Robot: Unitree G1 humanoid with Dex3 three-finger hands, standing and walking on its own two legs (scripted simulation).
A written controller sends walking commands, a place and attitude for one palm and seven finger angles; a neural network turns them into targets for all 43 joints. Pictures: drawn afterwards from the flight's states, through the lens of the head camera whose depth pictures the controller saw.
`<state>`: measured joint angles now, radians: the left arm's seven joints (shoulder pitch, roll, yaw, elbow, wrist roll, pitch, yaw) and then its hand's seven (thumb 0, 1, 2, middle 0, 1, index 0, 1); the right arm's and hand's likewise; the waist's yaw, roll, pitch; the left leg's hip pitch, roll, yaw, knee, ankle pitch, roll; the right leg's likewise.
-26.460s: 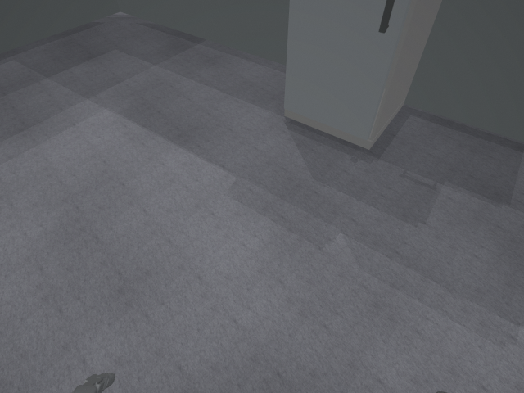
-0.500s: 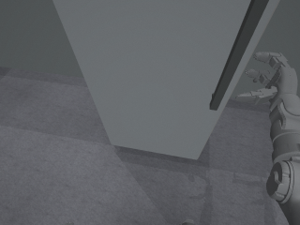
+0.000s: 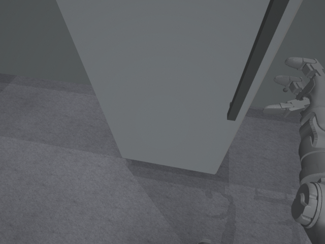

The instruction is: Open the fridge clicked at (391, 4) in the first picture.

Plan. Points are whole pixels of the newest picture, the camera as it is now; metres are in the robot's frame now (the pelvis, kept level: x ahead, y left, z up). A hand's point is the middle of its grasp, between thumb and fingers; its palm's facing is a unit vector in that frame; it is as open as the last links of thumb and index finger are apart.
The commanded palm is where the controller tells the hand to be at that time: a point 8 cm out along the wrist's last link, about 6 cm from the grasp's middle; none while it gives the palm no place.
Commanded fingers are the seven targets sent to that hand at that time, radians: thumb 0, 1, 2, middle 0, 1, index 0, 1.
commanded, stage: feel for the door with the fingertips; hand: right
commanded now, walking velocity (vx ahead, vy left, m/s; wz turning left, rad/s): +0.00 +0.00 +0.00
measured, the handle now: (250, 64) +0.55 -0.14 +0.15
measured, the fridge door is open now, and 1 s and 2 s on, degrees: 0 0 0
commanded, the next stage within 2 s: slide the fingers in behind the handle in 1.02 s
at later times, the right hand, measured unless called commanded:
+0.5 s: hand (261, 84) +0.49 -0.16 +0.14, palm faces +0.08 +1.00 +0.01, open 14.0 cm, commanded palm +0.46 -0.22 +0.13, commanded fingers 0.00 0.50 -0.30 0.30 1.20 0.30 1.20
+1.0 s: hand (267, 79) +0.50 -0.18 +0.14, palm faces +0.09 +1.00 +0.01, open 14.0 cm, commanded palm +0.48 -0.23 +0.13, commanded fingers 0.00 0.50 -0.30 0.30 1.20 0.30 1.20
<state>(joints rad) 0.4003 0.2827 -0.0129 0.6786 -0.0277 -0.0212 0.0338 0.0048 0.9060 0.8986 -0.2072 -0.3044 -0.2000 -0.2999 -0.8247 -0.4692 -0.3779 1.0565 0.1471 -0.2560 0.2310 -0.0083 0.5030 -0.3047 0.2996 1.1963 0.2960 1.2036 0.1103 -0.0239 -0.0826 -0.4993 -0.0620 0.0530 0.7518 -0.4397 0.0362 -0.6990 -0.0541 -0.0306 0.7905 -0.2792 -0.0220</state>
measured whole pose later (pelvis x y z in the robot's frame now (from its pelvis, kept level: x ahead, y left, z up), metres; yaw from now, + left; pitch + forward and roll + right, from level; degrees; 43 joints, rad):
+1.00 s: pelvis +0.00 +0.01 +0.00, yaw +0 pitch +12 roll +2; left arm 0.41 0.29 -0.01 0.68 -0.02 -0.02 0.01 0.00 0.91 0.90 -0.21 -0.30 -0.20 -0.30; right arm -0.94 -0.48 -0.37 1.16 0.10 -0.24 0.15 -0.01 0.50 -0.30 0.30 1.20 0.30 1.20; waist 0.14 -0.03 -0.08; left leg -0.54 -0.07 0.06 0.77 -0.45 0.05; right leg -0.74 -0.06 -0.02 0.80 -0.28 -0.01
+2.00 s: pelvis +0.00 +0.01 +0.00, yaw +0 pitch +11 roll +2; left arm 0.41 0.26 -0.01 0.69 -0.01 -0.02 0.00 0.00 0.91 0.90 -0.21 -0.30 -0.20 -0.30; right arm -0.90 -0.35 -0.31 1.10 0.11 -0.23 0.07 -0.01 0.50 -0.30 0.30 1.20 0.30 1.20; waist 0.12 -0.04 -0.09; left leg -0.52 -0.06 0.05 0.78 -0.46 0.04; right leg -0.71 -0.05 -0.03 0.80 -0.29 -0.01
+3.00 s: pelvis +0.01 +0.00 +0.00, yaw +0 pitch +11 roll +2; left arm 0.40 0.26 0.00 0.68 -0.01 -0.01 -0.01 0.00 0.91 0.90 -0.21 -0.30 -0.20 -0.30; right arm -0.87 -0.32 -0.28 1.06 0.11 -0.23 0.04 -0.01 0.50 -0.30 0.30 1.20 0.30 1.20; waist 0.12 -0.04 -0.09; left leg -0.50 -0.06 0.05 0.76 -0.46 0.04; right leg -0.70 -0.05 -0.03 0.80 -0.30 -0.02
